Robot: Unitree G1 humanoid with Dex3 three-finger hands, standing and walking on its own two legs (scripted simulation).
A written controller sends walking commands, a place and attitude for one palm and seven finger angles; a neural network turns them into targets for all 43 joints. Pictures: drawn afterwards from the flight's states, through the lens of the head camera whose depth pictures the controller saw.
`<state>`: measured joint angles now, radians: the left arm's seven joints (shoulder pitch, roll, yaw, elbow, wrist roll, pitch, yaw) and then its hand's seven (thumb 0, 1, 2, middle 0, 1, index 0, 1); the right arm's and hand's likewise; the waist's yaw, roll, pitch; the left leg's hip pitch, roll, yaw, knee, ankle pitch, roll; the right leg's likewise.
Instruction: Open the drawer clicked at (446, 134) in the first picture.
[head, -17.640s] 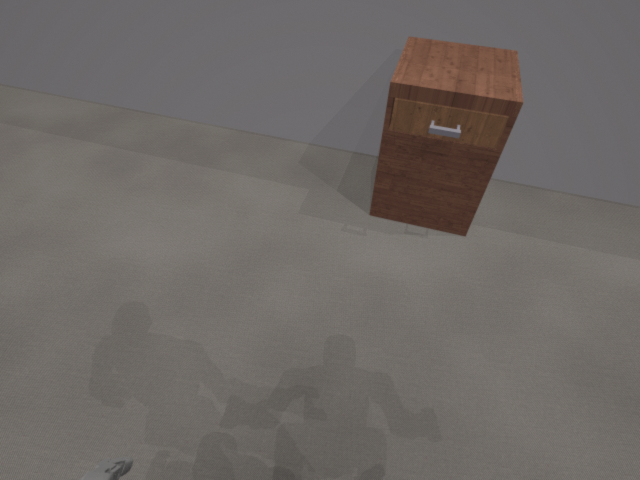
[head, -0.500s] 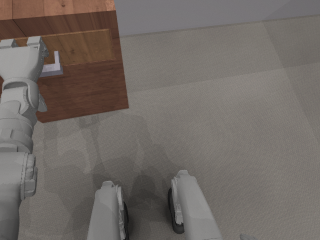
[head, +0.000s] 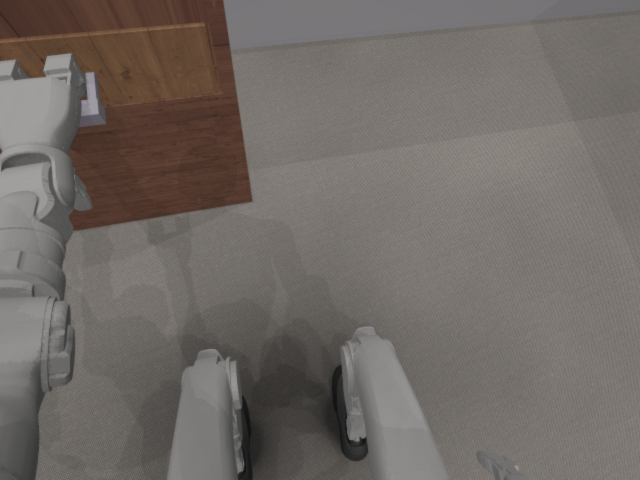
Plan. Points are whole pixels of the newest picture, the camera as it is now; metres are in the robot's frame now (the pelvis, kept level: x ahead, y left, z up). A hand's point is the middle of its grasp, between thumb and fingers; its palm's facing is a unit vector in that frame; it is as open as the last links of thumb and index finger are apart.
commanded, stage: lower the fingers behind the handle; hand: left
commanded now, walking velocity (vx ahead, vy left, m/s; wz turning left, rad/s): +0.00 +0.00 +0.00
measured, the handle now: (53, 101) +0.58 +0.28 -0.05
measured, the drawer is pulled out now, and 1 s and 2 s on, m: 0.00 0.00 0.00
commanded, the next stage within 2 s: close the thumb around the handle in 0.72 s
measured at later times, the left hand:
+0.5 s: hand (67, 146) +0.53 +0.27 -0.07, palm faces +0.01 -0.01 -1.00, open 13.8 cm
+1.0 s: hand (66, 148) +0.53 +0.28 -0.07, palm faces +0.01 -0.01 -1.00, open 13.0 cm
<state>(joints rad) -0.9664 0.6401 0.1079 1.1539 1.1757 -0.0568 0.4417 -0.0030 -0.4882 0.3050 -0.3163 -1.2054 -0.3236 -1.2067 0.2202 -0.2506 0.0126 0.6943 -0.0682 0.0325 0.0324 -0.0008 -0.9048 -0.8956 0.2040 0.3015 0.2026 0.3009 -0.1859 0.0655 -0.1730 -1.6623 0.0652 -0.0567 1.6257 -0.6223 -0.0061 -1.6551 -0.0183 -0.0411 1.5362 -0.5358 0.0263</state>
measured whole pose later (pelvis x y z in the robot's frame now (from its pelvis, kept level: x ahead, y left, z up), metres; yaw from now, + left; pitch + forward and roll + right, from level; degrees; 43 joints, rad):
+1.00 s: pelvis -0.01 +0.01 -0.03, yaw +0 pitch +38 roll -5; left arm -0.94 0.65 0.13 1.08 1.19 -0.11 0.48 0.00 -0.35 0.36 -0.32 -1.21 -0.33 -1.22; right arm 0.23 -0.26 0.00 0.70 -0.08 0.05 0.04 0.00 -0.90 -0.90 0.20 0.30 0.20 0.30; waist -0.17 0.07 -0.17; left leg -1.76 0.06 -0.06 1.73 -0.64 0.00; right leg -1.75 -0.02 -0.04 1.63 -0.55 0.04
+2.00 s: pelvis +0.01 +0.01 -0.02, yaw -1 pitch +38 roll -5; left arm -0.85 0.61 0.13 0.99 1.15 -0.10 0.45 0.00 0.76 0.79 -0.34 -1.35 -0.36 -1.35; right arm 0.23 -0.25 -0.01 0.68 -0.07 0.07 0.04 0.00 -0.90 -0.90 0.20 0.30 0.20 0.30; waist -0.15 0.07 -0.18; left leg -1.70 0.07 -0.04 1.69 -0.67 0.01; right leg -1.70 -0.01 -0.01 1.60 -0.57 0.04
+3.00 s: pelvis +0.01 +0.01 +0.00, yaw +0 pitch +37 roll -3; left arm -0.71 0.53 0.14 0.93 1.15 -0.13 0.52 0.00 0.76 0.81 -0.32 -1.35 -0.36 -1.35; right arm 0.19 -0.25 -0.04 0.69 -0.08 0.08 0.05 0.00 -0.91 -0.90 0.20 0.30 0.20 0.30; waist -0.11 0.06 -0.19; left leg -1.63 0.06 -0.02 1.66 -0.67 0.00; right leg -1.64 -0.01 0.00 1.58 -0.58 0.04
